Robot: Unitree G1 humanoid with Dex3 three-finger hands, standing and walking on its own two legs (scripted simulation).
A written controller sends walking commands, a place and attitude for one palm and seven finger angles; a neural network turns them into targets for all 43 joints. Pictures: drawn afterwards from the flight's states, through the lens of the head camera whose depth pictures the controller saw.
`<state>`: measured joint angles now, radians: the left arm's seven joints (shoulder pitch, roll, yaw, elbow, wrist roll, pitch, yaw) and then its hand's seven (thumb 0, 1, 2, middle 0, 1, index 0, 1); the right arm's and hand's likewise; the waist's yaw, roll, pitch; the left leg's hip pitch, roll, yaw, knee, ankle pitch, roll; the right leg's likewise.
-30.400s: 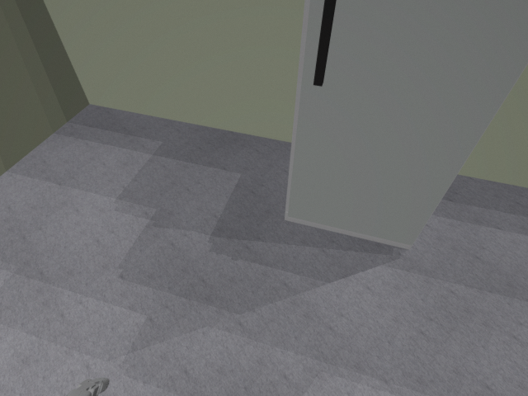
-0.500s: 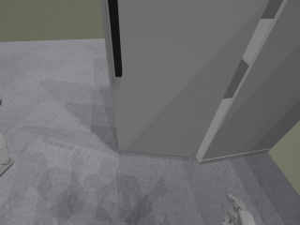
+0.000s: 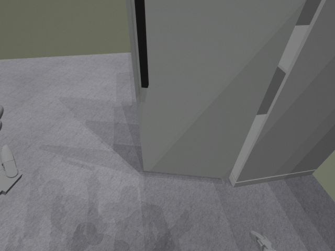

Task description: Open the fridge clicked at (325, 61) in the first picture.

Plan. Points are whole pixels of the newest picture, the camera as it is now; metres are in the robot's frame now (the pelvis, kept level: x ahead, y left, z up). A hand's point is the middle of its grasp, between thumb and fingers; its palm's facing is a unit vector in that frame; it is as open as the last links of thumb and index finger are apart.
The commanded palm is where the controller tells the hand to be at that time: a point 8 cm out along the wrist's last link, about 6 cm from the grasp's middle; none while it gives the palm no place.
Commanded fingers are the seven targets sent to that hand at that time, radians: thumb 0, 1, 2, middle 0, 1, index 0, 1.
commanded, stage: let the arm hang, fingers relaxed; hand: left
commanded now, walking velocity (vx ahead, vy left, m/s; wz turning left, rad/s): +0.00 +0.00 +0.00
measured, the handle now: (142, 27) +0.73 +0.13 +0.24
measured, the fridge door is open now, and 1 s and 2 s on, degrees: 74 74 74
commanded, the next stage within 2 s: look to check the result in 1.14 s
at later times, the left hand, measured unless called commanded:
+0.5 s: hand out of the picture +0.03 +0.20 -0.16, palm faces +0.05 -0.97 -0.22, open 7.0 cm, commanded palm none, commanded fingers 0.00 0.90 0.90 -0.20 -0.30 -0.20 -0.30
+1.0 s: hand out of the picture +0.04 +0.25 -0.14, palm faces +0.04 -0.95 -0.31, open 7.3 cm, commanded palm none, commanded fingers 0.00 0.90 0.90 -0.20 -0.30 -0.20 -0.30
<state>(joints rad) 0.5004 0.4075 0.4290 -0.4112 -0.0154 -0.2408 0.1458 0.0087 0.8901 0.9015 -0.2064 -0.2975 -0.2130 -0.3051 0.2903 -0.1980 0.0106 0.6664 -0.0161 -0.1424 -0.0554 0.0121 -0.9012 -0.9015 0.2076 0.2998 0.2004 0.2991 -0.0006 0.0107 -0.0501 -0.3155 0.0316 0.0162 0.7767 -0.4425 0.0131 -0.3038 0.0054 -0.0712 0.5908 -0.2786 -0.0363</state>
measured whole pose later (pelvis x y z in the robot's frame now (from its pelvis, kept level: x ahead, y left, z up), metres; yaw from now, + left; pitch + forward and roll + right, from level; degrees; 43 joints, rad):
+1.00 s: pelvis -0.02 +0.01 +0.02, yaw +3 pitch -1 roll +0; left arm 0.13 0.30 0.01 1.12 0.01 -0.01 0.00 0.00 0.91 0.90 -0.20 -0.30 -0.20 -0.30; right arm 0.17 -0.29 -0.01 1.11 -0.02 0.00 -0.01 0.00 -0.91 -0.90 0.21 0.30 0.20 0.30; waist -0.01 0.01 0.03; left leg -0.15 -0.03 0.01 0.37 -0.20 0.03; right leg -0.20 0.01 0.02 0.38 -0.16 -0.01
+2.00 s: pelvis +0.02 -0.01 +0.02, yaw +3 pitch +0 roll +0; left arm 0.09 0.32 0.01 1.13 0.01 -0.02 0.00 0.00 0.91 0.90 -0.20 -0.30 -0.20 -0.30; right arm 0.12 -0.32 0.00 1.13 -0.02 0.00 -0.02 0.00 -0.91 -0.90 0.21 0.30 0.20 0.30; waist -0.02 0.00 0.04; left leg -0.07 0.00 0.01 0.29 -0.21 0.00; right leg -0.13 0.04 0.02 0.31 -0.18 -0.03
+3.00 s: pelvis +0.01 -0.01 +0.02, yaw +2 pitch -1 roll +0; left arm 0.11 0.32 0.01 1.14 0.01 -0.02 0.00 0.00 0.91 0.90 -0.20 -0.30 -0.20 -0.30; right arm 0.13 -0.32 0.00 1.14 -0.02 0.00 -0.02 0.00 -0.91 -0.90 0.21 0.30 0.20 0.30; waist -0.02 0.00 0.04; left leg -0.06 0.00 0.01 0.28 -0.20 0.00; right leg -0.12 0.04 0.02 0.29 -0.16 -0.03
